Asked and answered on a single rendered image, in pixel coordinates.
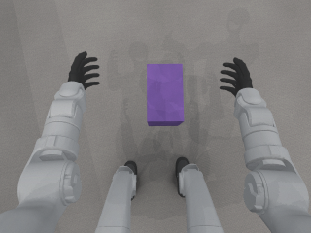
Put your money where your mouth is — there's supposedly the left robot forearm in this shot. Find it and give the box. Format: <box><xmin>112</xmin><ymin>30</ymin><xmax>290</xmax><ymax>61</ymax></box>
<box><xmin>17</xmin><ymin>81</ymin><xmax>87</xmax><ymax>202</ymax></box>

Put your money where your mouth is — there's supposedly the robot left thigh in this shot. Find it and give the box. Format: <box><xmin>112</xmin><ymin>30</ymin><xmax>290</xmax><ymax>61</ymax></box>
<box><xmin>94</xmin><ymin>171</ymin><xmax>137</xmax><ymax>233</ymax></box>

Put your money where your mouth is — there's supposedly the carton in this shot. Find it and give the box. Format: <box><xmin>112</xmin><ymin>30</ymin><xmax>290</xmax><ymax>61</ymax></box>
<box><xmin>147</xmin><ymin>63</ymin><xmax>185</xmax><ymax>126</ymax></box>

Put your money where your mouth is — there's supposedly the right robot upper arm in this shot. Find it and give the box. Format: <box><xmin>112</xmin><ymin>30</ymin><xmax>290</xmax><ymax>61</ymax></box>
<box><xmin>243</xmin><ymin>169</ymin><xmax>311</xmax><ymax>233</ymax></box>

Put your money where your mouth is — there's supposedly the left robot hand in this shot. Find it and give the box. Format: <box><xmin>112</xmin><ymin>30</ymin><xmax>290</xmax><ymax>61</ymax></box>
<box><xmin>68</xmin><ymin>51</ymin><xmax>100</xmax><ymax>90</ymax></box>

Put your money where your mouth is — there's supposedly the right robot hand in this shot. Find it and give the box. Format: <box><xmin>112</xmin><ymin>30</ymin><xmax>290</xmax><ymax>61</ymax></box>
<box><xmin>220</xmin><ymin>57</ymin><xmax>253</xmax><ymax>98</ymax></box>

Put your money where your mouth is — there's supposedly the left robot upper arm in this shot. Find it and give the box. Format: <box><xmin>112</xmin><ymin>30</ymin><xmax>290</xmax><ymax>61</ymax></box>
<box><xmin>0</xmin><ymin>160</ymin><xmax>82</xmax><ymax>233</ymax></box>

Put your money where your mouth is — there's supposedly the left robot foot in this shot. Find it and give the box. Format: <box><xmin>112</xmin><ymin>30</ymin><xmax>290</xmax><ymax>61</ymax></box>
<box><xmin>124</xmin><ymin>160</ymin><xmax>137</xmax><ymax>201</ymax></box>

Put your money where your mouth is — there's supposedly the right robot forearm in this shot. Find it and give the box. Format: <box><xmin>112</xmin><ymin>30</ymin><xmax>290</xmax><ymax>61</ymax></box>
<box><xmin>233</xmin><ymin>87</ymin><xmax>309</xmax><ymax>211</ymax></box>

